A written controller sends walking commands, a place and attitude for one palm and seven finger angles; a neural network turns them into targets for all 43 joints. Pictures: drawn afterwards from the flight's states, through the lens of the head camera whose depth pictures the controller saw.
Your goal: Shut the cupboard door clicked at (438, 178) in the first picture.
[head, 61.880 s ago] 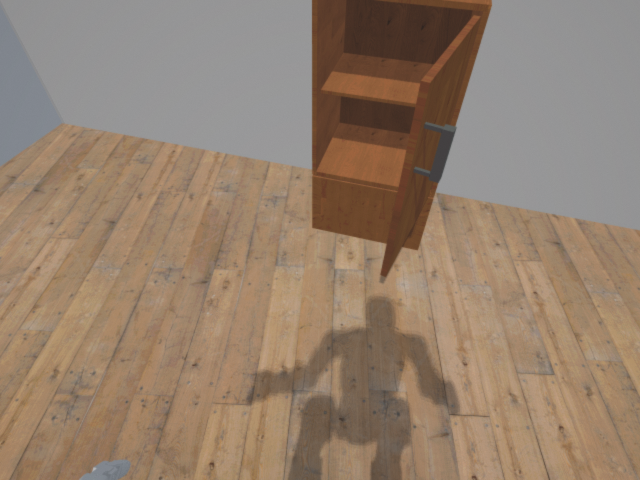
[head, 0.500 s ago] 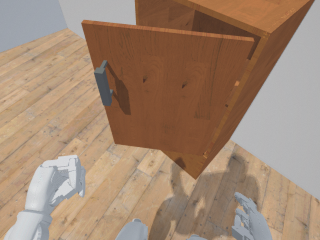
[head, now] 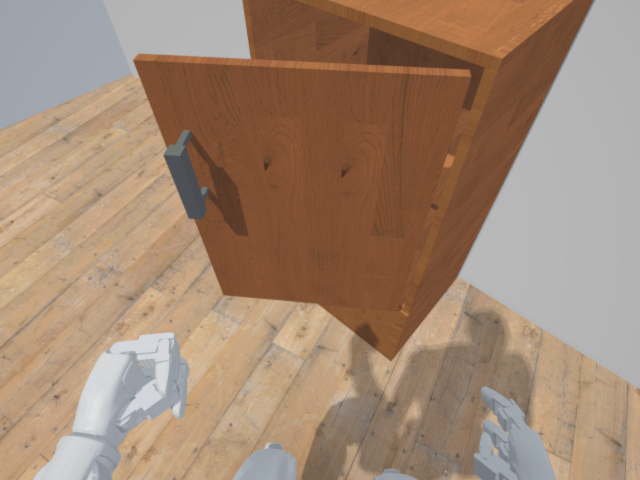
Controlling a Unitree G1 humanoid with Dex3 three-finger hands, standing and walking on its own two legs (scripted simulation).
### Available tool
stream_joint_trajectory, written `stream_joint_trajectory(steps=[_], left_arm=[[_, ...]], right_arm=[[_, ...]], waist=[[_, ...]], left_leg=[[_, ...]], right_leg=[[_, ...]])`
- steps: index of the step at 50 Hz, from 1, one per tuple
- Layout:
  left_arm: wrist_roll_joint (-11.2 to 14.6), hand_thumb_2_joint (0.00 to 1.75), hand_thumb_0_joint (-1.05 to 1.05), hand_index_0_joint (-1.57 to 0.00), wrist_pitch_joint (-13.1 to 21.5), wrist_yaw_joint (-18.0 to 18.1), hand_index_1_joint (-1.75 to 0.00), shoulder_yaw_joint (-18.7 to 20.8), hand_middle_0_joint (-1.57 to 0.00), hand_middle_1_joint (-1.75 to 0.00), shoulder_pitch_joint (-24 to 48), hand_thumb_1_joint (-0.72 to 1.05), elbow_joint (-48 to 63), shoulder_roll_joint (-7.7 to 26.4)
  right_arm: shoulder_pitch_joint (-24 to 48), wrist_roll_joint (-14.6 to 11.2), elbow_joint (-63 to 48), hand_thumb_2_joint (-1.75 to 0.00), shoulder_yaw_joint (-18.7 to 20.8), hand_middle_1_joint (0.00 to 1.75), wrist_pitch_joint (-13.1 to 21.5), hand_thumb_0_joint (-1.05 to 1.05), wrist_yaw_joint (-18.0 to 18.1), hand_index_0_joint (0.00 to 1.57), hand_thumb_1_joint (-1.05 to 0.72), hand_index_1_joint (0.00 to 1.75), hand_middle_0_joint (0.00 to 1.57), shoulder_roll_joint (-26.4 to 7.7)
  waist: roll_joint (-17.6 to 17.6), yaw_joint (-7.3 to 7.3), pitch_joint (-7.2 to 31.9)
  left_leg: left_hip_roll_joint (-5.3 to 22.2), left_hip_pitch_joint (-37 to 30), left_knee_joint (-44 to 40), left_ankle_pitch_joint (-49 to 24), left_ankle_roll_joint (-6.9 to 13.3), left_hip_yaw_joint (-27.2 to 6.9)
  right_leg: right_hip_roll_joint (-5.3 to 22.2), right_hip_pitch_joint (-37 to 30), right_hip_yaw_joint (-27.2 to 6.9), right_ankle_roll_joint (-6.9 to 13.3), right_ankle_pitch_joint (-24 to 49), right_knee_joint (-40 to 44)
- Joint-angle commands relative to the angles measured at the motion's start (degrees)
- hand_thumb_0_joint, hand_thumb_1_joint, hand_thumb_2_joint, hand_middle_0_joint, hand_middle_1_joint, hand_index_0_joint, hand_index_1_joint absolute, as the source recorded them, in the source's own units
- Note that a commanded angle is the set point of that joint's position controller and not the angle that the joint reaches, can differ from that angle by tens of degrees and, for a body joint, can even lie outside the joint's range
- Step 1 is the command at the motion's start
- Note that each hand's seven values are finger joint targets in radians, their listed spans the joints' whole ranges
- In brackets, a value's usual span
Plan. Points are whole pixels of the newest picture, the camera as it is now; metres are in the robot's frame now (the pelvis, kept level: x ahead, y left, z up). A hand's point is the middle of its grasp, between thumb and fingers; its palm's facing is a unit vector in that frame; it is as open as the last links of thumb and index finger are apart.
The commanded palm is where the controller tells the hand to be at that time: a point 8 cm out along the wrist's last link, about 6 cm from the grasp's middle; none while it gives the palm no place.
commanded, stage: bring the fist close to the handle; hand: left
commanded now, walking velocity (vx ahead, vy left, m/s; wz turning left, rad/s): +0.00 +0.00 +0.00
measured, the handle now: (191, 175) +0.54 +0.24 +0.06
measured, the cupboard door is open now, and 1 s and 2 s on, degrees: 36 36 31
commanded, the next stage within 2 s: push the door shut along its arc in 1.38 s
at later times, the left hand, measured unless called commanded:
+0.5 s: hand (177, 278) +0.34 +0.20 +0.07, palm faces -0.03 -1.00 -0.03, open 3.1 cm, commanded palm +0.32 +0.25 +0.06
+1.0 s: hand (197, 223) +0.44 +0.20 +0.06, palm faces -0.05 -1.00 -0.03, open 3.1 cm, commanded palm +0.42 +0.25 +0.06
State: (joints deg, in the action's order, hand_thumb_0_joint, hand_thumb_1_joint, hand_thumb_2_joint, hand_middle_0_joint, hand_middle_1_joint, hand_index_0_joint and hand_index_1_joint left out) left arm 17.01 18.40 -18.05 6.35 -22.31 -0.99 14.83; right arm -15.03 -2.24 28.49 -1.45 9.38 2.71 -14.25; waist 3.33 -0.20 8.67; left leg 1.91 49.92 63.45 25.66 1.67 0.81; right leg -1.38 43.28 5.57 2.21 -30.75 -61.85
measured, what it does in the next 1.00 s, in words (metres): stands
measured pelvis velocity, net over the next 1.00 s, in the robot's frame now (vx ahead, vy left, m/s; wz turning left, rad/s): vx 0.00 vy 0.01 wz -0.02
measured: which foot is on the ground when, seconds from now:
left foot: down 0.00-1.00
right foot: down 0.00-1.00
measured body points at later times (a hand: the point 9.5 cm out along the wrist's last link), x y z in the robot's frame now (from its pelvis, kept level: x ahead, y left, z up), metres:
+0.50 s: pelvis +0.01 +0.01 +0.00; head +0.07 +0.01 +0.45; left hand +0.33 +0.26 +0.08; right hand +0.14 -0.24 -0.09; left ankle +0.05 +0.10 -0.66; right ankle +0.00 -0.10 -0.66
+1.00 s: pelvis +0.00 +0.01 +0.00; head +0.09 +0.02 +0.44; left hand +0.43 +0.26 +0.07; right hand +0.08 -0.25 -0.11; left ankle +0.05 +0.10 -0.66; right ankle +0.00 -0.10 -0.66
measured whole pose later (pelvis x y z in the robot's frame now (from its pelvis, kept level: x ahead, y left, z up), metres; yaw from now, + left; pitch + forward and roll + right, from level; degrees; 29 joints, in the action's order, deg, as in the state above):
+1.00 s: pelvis +0.00 +0.01 +0.00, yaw -1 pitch +17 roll -3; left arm 11.0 20.6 -17.5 16.5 35.1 -54.2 23.0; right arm -17.9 -1.7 36.3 -1.8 3.6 1.6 -15.6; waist 2.4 4.2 7.4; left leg 2.0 55.4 62.4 24.5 2.8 2.2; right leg -1.4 49.2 4.1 1.2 -28.8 -60.7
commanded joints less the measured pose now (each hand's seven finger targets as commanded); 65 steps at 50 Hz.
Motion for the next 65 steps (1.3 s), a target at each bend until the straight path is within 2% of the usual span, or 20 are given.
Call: stream_joint_trajectory(steps=[1, 5, 10, 11, 15, 16, 21, 25, 29, 33, 37, 39, 41, 44, 49, 52, 56, 61, 62, 65], left_arm=[[2.25, 0.90, 0.00, -1.30, 7.92, 2.30, -1.50, 11.07, -1.30, -1.50, 14.07, 0.90, 16.08, 12.95], [1.58, 0.90, 0.00, -1.30, 10.15, 2.50, -1.50, 8.98, -1.30, -1.50, 19.81, 0.90, 7.38, 9.72], [1.20, 0.90, 0.00, -1.30, 3.39, -1.87, -1.50, 4.26, -1.30, -1.50, 25.10, 0.90, 0.98, 8.70], [1.23, 0.90, 0.00, -1.30, 1.73, -2.21, -1.50, 4.89, -1.30, -1.50, 25.88, 0.90, -1.37, 9.42], [1.45, 0.90, 0.00, -1.30, 0.88, -0.30, -1.50, 9.18, -1.30, -1.50, 35.95, 0.90, -1.87, 12.49], [1.73, 0.90, 0.00, -1.30, 1.44, 0.88, -1.50, 13.09, -1.30, -1.50, 35.62, 0.90, -2.71, 15.57], [0.57, 0.90, 0.00, -1.30, 4.87, 3.12, -1.50, 13.00, -1.30, -1.50, 35.70, 0.90, -8.44, 13.59], [-1.56, 0.90, 0.00, -1.30, 3.78, 1.57, -1.50, 8.37, -1.30, -1.50, 39.63, 0.90, -14.84, 10.65], [-1.25, 0.90, 0.00, -1.30, 4.03, 0.32, -1.50, 7.12, -1.30, -1.50, 50.02, 0.90, -15.29, 10.72], [-1.74, 0.90, 0.00, -1.30, 7.10, 2.11, -1.50, 10.90, -1.30, -1.50, 61.93, 0.90, -17.23, 15.44], [-3.62, 0.90, 0.00, -1.30, 8.66, 3.54, -1.50, 12.57, -1.30, -1.50, 65.68, 0.90, -24.25, 17.35], [-4.54, 0.90, 0.00, -1.30, 7.83, 3.23, -1.50, 11.49, -1.30, -1.50, 67.01, 0.90, -29.21, 16.55], [-5.01, 0.90, 0.00, -1.30, 6.27, 2.51, -1.50, 13.29, -1.30, -1.50, 67.43, 0.90, -35.25, 18.91], [-4.75, 0.90, 0.00, -1.30, 4.77, 0.78, -1.50, 10.54, -1.30, -1.50, 70.74, 0.90, -38.79, 16.15], [-4.82, 0.90, 0.00, -1.30, 7.37, 0.53, -1.50, 14.18, -1.30, -1.50, 83.18, 0.90, -43.99, 21.09], [-5.18, 0.90, 0.00, -1.30, 10.03, 0.23, -1.50, 16.95, -1.30, -1.50, 80.09, 0.90, -43.89, 23.59], [-5.39, 0.90, 0.00, -1.30, 10.48, -0.85, -1.50, 17.77, -1.30, -1.50, 75.91, 0.90, -43.32, 24.59], [-4.62, 0.90, 0.00, -1.30, 8.29, -1.39, -1.50, 17.80, -1.30, -1.50, 75.83, 0.90, -42.84, 24.73], [-4.50, 0.90, 0.00, -1.30, 8.69, -1.39, -1.50, 16.65, -1.30, -1.50, 78.48, 0.90, -41.15, 23.91], [-3.98, 0.90, 0.00, -1.30, 10.26, -0.82, -1.50, 16.46, -1.30, -1.50, 78.62, 0.90, -37.99, 23.14]], right_arm=[[2.76, 0.15, -7.59, -0.90, 2.98, 0.30, 3.54, 0.00, 1.57, 0.20, -0.90, 0.30, 0.20, -6.99], [2.89, -0.16, -5.36, -0.90, 2.65, 0.30, 4.11, 0.00, 1.28, 0.20, -0.90, 0.30, 0.20, -6.97], [1.68, -1.04, -5.20, -0.90, 2.77, 0.30, 3.96, 0.00, 1.55, 0.20, -0.90, 0.30, 0.20, -8.63], [0.93, -1.00, -5.01, -0.90, 2.75, 0.30, 3.75, 0.00, 1.66, 0.20, -0.90, 0.30, 0.20, -8.93], [1.35, -0.66, -4.38, -0.90, 2.71, 0.30, 3.24, 0.00, 1.85, 0.20, -0.90, 0.30, 0.20, -8.85], [1.16, -0.38, -4.18, -0.90, 2.79, 0.30, 2.95, 0.00, 1.84, 0.20, -0.90, 0.30, 0.20, -9.05], [0.53, 0.02, -3.30, -0.90, 2.96, 0.30, 1.87, 0.00, 0.47, 0.20, -0.90, 0.30, 0.20, -8.48], [-1.21, -0.34, -2.42, -0.90, 3.50, 0.30, 0.45, 0.00, -0.33, 0.20, -0.90, 0.30, 0.20, -9.25], [-1.67, -0.56, -1.92, -0.90, 3.92, 0.30, -0.15, 0.00, 0.05, 0.20, -0.90, 0.30, 0.20, -10.01], [-2.09, -0.16, 0.27, -0.90, 3.70, 0.30, -0.34, 0.00, 0.74, 0.20, -0.90, 0.30, 0.20, -10.24], [-3.09, 0.32, 2.00, -0.90, 3.64, 0.30, -0.86, 0.00, 0.49, 0.20, -0.90, 0.30, 0.20, -10.20], [-3.89, 0.34, 2.48, -0.90, 3.71, 0.30, -1.40, 0.00, 0.20, 0.20, -0.90, 0.30, 0.20, -10.31], [-5.23, 0.36, 2.99, -0.90, 3.78, 0.30, -2.33, 0.00, 0.01, 0.20, -0.90, 0.30, 0.20, -10.87], [-5.80, 0.02, 2.22, -0.90, 3.75, 0.30, -3.32, 0.00, -0.48, 0.20, -0.90, 0.30, 0.20, -10.78], [-7.32, 0.27, 3.60, -0.90, 3.77, 0.30, -4.25, 0.00, -0.23, 0.20, -0.90, 0.30, 0.20, -11.26], [-7.98, 0.60, 3.14, -0.90, 4.05, 0.30, -4.71, 0.00, -0.59, 0.20, -0.90, 0.30, 0.20, -11.29], [-9.40, 0.76, 3.03, -0.90, 4.46, 0.30, -5.71, 0.00, -1.28, 0.20, -0.90, 0.30, 0.20, -11.28], [-9.34, 0.17, 2.24, -0.90, 4.47, 0.30, -7.05, 0.00, -1.08, 0.20, -0.90, 0.30, 0.20, -11.14], [-8.99, 0.05, 2.27, -0.90, 4.39, 0.30, -7.12, 0.00, -0.98, 0.20, -0.90, 0.30, 0.20, -11.06], [-8.71, 0.06, 2.41, -0.90, 4.65, 0.30, -6.87, 0.00, -0.83, 0.20, -0.90, 0.30, 0.20, -10.84]], waist=[[-2.33, 0.91, 8.25], [-0.04, 1.99, 6.40], [1.36, 2.50, 10.96], [-0.99, 2.89, 10.95], [-1.31, 2.09, 13.69], [-1.82, 0.67, 15.03], [-0.26, -0.13, 15.83], [0.15, 1.95, 12.60], [-0.10, 3.49, 14.24], [0.65, 4.12, 17.00], [3.62, 3.59, 19.02], [2.81, 4.03, 18.95], [0.55, 4.04, 18.25], [1.58, 4.67, 18.02], [-0.70, 6.51, 18.04], [1.09, 4.48, 23.17], [3.16, 3.59, 26.67], [-0.22, 4.64, 21.51], [0.00, 5.38, 21.64], [2.65, 5.09, 23.07]], left_leg=[[-1.04, -6.10, -5.94, -7.09, 0.11, -3.09], [-0.80, -5.19, -5.65, -4.23, -0.09, -3.33], [-0.85, -8.90, -7.69, -6.38, 0.41, -3.38], [-0.68, -8.75, -7.79, -6.57, 0.60, -3.79], [-0.74, -10.57, -8.88, -8.59, 0.36, -3.76], [-0.59, -10.81, -9.00, -10.25, 0.17, -3.82], [-0.78, -12.85, -9.92, -14.55, -0.21, -3.12], [-0.40, -13.64, -10.80, -13.82, -0.35, -3.27], [-0.21, -16.10, -10.94, -12.47, -0.20, -4.08], [0.16, -18.15, -10.39, -12.25, -0.44, -5.29], [0.26, -20.02, -10.12, -13.53, -0.84, -5.76], [0.27, -19.39, -10.18, -13.38, -0.87, -5.85], [0.26, -16.91, -9.92, -12.91, -0.58, -5.56], [0.11, -17.01, -10.03, -13.36, -0.59, -5.27], [0.23, -13.69, -7.83, -11.41, 0.03, -5.22], [0.05, -14.92, -7.06, -14.62, -0.07, -4.83], [0.01, -17.02, -6.46, -19.24, -0.10, -4.35], [-0.09, -12.89, -7.33, -15.83, 0.57, -3.48], [-0.01, -13.17, -7.52, -15.38, 0.61, -3.59], [0.07, -16.70, -7.73, -15.84, 0.34, -3.81]], right_leg=[[0.60, -3.57, -8.87, -1.21, 6.97, 11.97], [0.15, 1.19, -8.18, -0.74, 2.81, 11.15], [0.54, -1.75, -7.90, -1.32, 7.23, 12.46], [0.34, -1.96, -7.86, -1.58, 7.65, 12.68], [0.40, -3.46, -6.57, -1.25, 10.45, 11.82], [0.07, -5.07, -6.27, -0.97, 12.22, 10.96], [-0.10, -5.42, -4.94, -0.79, 18.19, 9.09], [-0.12, -1.43, -3.97, -0.85, 17.68, 9.65], [-0.09, -0.13, -3.89, -0.72, 15.56, 10.48], [-0.22, 1.87, -3.78, -0.48, 14.10, 9.51], [-0.23, 3.65, -3.60, -0.29, 14.11, 8.69], [-0.23, 4.23, -3.48, -0.43, 14.16, 8.75], [-0.45, 3.29, -3.64, -0.47, 14.41, 9.07], [-0.29, 3.84, -3.44, -0.44, 14.99, 9.52], [-0.41, 5.67, -4.35, -0.69, 13.62, 8.89], [-0.49, 3.62, -4.74, -0.35, 16.10, 7.51], [-0.88, 1.85, -4.74, -0.36, 20.06, 6.91], [-1.13, 0.17, -5.22, -0.84, 19.24, 8.82], [-0.93, 0.63, -5.26, -1.01, 18.99, 8.90], [-1.07, 1.50, -5.22, -0.76, 18.52, 9.17]])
